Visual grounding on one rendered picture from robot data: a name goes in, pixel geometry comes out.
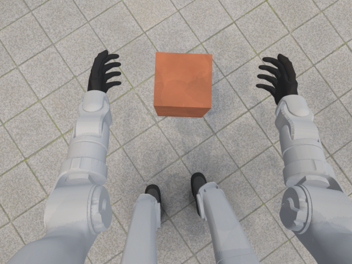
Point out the robot right upper arm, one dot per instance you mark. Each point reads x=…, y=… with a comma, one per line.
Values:
x=322, y=220

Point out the robot right forearm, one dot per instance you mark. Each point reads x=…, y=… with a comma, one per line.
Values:
x=301, y=146

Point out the left robot hand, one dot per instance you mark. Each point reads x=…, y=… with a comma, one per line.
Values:
x=98, y=78

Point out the right robot hand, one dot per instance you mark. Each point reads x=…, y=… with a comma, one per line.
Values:
x=285, y=82

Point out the robot left shin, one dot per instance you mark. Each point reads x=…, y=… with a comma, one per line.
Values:
x=144, y=197

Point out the robot left forearm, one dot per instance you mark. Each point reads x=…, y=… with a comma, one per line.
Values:
x=88, y=147

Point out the robot left upper arm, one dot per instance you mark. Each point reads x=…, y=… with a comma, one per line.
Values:
x=74, y=217

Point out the carton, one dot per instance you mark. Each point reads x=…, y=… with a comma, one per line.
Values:
x=183, y=84

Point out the robot left thigh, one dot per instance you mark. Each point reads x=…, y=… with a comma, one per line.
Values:
x=140, y=243

